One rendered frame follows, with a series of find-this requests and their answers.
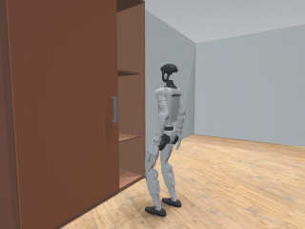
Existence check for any left robot upper arm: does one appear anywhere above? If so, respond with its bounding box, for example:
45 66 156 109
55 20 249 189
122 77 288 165
154 87 169 120

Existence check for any robot left thigh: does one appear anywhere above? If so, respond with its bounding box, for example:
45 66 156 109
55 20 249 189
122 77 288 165
145 135 168 179

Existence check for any robot left hand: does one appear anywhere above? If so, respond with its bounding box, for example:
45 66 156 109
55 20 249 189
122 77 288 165
146 144 159 166

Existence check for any handle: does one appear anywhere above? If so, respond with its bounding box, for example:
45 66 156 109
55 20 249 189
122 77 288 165
111 96 118 123

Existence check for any wardrobe door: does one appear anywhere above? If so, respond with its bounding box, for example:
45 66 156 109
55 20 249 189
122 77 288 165
0 0 21 229
6 0 120 229

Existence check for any robot right forearm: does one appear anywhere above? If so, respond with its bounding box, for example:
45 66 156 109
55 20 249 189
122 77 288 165
175 114 186 135

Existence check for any robot right hand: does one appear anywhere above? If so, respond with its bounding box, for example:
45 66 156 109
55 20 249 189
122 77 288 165
173 134 182 151

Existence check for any right robot upper arm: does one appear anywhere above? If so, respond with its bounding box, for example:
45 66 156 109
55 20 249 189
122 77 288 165
178 88 186 116

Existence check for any robot left forearm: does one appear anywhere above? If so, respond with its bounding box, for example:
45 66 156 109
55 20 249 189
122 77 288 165
152 112 167 146

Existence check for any robot thigh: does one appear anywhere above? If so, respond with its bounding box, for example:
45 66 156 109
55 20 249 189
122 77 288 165
145 135 168 179
160 135 179 175

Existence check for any robot right thigh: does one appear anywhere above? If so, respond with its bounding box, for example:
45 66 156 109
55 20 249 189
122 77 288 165
160 135 179 175

